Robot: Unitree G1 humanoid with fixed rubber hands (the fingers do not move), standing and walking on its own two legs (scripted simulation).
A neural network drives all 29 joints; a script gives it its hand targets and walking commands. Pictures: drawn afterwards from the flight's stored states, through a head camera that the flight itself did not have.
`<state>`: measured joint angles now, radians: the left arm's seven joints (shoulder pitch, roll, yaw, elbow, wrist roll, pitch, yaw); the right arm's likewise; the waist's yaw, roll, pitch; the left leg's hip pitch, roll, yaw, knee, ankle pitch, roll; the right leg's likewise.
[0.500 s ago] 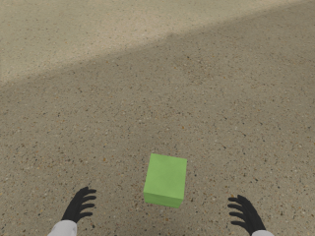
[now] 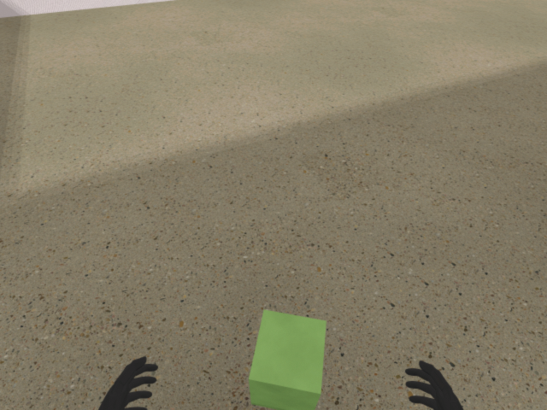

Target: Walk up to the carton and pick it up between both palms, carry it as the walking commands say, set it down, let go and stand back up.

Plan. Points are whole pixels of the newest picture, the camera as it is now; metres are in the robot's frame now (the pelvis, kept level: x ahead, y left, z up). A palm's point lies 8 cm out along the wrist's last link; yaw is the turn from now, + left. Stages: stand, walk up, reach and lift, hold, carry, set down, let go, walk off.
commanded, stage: stand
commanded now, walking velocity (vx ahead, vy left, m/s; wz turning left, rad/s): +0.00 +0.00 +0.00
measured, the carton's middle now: (287, 363) +0.41 -0.04 -0.64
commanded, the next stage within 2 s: none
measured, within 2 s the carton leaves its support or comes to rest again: neither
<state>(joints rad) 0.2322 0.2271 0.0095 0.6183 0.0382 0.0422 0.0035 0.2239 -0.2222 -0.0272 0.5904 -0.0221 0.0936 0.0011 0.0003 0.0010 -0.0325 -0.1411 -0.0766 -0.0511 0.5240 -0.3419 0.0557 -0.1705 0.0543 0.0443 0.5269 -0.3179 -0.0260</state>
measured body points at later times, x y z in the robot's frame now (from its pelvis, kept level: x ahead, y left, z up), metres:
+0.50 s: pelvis -0.02 -0.01 +0.01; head -0.08 -0.02 +0.45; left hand +0.07 +0.28 -0.10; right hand +0.08 -0.29 -0.10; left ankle -0.04 +0.09 -0.73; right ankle -0.02 -0.11 -0.73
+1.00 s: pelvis -0.05 -0.02 +0.01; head -0.09 -0.02 +0.45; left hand +0.01 +0.28 -0.12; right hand +0.02 -0.31 -0.12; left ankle -0.04 +0.09 -0.73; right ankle -0.02 -0.11 -0.73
